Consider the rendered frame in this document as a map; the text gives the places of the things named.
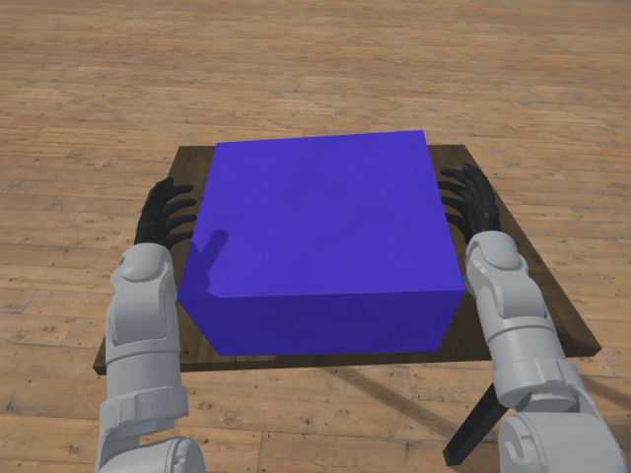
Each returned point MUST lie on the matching robot right forearm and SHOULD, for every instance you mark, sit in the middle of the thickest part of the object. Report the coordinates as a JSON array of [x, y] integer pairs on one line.
[[531, 370]]

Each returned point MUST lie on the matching table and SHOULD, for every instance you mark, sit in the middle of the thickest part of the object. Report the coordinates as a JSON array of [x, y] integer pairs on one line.
[[463, 341]]

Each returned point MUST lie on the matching robot right hand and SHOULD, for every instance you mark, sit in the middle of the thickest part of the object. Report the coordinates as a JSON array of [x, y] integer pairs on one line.
[[479, 211]]

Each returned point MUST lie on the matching left robot upper arm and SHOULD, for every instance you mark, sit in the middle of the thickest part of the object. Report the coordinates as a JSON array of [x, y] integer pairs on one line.
[[173, 455]]

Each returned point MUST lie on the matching robot left forearm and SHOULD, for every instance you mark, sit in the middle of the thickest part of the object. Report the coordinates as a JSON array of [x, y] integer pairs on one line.
[[144, 394]]

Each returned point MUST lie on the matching carton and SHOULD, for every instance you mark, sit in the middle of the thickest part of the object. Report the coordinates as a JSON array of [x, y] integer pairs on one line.
[[322, 245]]

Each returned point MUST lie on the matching robot left hand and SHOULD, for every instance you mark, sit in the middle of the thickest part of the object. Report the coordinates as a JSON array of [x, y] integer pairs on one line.
[[154, 225]]

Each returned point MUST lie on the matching right robot upper arm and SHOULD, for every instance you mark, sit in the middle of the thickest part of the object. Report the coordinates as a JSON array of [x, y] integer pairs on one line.
[[541, 442]]

